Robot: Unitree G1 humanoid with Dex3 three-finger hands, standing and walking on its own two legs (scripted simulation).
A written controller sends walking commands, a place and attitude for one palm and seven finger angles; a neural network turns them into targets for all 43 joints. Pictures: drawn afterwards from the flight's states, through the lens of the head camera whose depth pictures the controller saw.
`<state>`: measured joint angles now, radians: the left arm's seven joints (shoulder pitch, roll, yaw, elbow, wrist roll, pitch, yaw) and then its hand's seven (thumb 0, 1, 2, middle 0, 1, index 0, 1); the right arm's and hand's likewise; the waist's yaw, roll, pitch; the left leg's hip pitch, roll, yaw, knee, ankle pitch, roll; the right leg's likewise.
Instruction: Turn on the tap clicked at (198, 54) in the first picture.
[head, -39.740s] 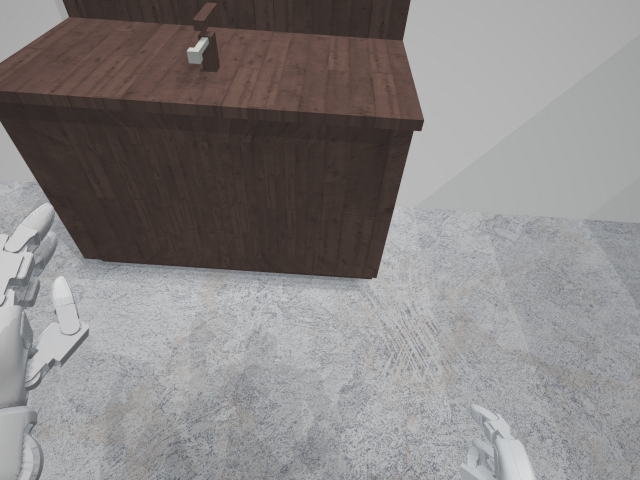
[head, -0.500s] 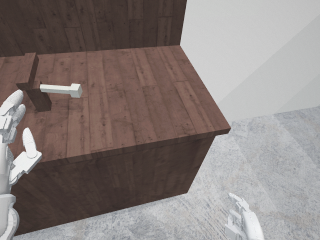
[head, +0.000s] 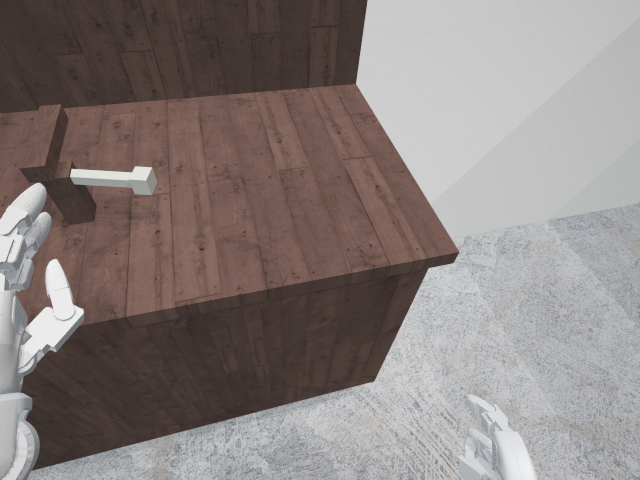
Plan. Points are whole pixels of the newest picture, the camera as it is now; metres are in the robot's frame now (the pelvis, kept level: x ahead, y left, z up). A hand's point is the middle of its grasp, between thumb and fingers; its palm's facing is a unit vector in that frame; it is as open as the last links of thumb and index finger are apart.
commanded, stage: turn the palm inward beside the body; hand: left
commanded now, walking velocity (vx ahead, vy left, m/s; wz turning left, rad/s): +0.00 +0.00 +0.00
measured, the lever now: (143, 180) +0.47 +0.30 +0.08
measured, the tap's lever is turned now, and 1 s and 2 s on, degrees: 74 74 74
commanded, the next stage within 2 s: none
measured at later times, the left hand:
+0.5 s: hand (76, 361) +0.18 +0.23 +0.15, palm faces +0.58 -0.77 -0.26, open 7.4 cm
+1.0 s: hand (88, 355) +0.19 +0.23 +0.13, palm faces +0.52 -0.82 -0.24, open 7.4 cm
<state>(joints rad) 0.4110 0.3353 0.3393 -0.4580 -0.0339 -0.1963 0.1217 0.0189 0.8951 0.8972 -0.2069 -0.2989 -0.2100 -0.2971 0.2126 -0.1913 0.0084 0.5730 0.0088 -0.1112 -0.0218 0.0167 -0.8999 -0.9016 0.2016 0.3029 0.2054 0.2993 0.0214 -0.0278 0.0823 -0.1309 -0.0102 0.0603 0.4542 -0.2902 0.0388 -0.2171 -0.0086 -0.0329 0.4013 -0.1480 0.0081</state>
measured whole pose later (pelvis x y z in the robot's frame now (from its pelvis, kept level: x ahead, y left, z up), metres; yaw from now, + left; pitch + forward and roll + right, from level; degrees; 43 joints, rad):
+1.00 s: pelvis +0.02 -0.03 -0.02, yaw +5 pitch +1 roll +0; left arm 0.47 0.27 0.30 -0.44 -0.17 -0.06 0.11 0.02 0.90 0.90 -0.20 -0.30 -0.21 -0.30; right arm 0.21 -0.24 0.00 0.68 0.00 -0.18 -0.05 0.02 -0.90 -0.90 0.20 0.30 0.20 0.30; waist 0.09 0.04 -0.03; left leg -0.25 0.00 -0.03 0.63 -0.39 0.00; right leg -0.32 0.00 -0.10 0.62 -0.31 -0.04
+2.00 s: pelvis +0.00 -0.06 -0.02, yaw +6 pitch -1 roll +0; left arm 0.53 0.21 0.21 -0.51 -0.24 0.08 0.15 0.02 0.90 0.90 -0.20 -0.30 -0.20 -0.30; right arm 0.20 -0.24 0.02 0.67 0.02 -0.24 -0.07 0.02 -0.90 -0.90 0.20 0.30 0.20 0.30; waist 0.08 0.07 -0.04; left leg -0.26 0.01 -0.06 0.64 -0.36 -0.03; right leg -0.32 0.01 -0.13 0.62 -0.28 -0.07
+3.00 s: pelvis +0.01 -0.04 -0.01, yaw +5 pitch +0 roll +0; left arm 0.27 0.25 0.34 -0.23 -0.24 0.06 0.12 0.02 0.90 0.90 -0.20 -0.29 -0.20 -0.28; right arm 0.18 -0.24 0.02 0.70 0.02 -0.21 -0.10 0.02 -0.90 -0.90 0.20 0.30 0.21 0.30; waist 0.07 0.05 -0.02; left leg -0.26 0.00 -0.04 0.61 -0.36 -0.01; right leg -0.34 0.00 -0.10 0.60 -0.28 -0.05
